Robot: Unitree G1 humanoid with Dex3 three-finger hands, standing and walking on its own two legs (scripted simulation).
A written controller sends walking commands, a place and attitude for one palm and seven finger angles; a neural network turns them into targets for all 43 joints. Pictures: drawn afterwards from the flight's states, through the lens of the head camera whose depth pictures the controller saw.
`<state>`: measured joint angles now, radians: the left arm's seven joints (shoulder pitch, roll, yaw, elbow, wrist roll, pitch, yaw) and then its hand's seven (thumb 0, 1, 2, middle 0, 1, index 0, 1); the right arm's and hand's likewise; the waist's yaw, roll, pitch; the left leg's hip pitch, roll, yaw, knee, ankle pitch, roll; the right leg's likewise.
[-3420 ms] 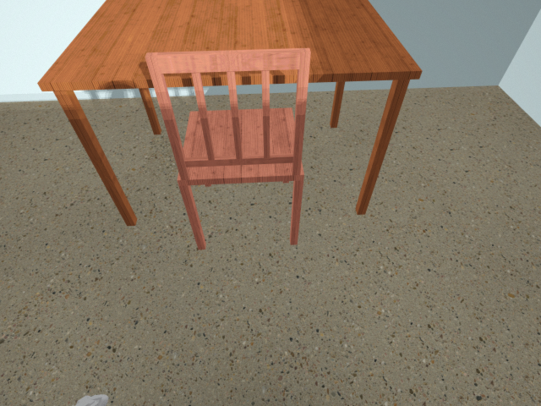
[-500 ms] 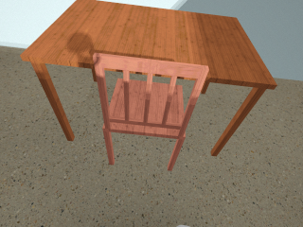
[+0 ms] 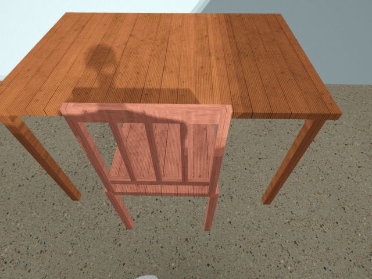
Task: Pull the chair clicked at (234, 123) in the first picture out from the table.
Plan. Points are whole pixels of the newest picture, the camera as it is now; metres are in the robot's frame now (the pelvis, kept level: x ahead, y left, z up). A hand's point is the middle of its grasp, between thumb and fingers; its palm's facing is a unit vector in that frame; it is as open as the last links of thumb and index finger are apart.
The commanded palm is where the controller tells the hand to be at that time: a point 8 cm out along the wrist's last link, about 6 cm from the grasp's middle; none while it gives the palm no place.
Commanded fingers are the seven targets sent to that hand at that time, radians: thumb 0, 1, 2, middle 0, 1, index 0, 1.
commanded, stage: come to a stop and stand still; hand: left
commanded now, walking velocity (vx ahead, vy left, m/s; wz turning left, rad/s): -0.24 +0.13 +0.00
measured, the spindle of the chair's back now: (154, 154) +0.48 +0.12 -0.09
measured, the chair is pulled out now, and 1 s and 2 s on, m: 0.00 0.00 0.00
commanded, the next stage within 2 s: look again from close up in 1.26 s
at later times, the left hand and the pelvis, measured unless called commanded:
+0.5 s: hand out of the picture +0.00 +0.21 -0.18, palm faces +0.04 -0.98 -0.21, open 7.4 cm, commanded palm none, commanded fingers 0.00 0.90 0.90 -0.20 -0.30 -0.20 -0.30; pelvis -0.01 +0.03 +0.00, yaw -1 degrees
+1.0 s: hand out of the picture -0.02 +0.16 -0.18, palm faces +0.07 -0.99 -0.15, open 7.4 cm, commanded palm none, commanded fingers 0.00 0.90 0.90 -0.20 -0.30 -0.20 -0.30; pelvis +0.00 +0.00 +0.00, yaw +1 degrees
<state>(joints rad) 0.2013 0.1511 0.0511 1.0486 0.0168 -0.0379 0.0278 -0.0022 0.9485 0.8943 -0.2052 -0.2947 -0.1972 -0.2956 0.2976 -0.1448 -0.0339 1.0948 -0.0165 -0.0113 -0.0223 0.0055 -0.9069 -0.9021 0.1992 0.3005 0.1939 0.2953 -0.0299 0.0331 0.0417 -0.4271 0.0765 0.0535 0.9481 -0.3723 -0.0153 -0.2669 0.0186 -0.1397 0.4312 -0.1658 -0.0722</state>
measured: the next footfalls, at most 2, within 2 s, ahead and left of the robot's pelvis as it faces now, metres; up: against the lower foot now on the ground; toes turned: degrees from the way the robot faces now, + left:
left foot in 0.18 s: +0.09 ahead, +0.13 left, +0.00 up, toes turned +2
right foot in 0.56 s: -0.03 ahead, -0.10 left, +0.00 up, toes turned -2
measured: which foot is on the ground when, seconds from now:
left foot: up 0.00-0.16, down 0.18-1.00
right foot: down 0.00-0.22, up 0.24-0.54, down 0.56-1.00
